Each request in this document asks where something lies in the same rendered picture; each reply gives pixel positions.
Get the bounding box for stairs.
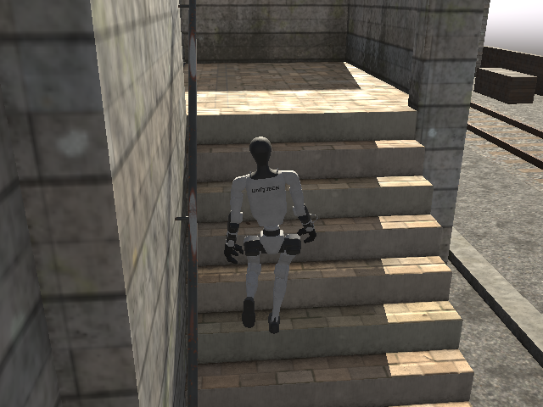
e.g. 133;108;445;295
185;111;474;407

